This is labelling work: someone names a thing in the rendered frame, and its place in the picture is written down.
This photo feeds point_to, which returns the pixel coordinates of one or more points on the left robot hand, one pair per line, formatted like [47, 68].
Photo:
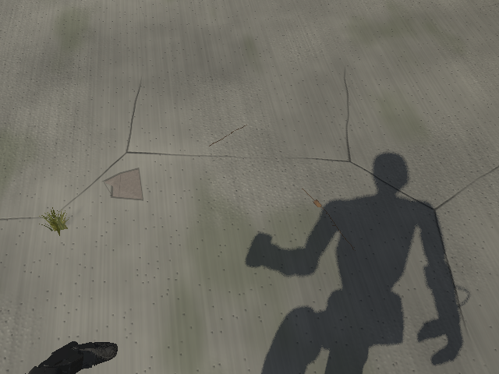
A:
[73, 357]

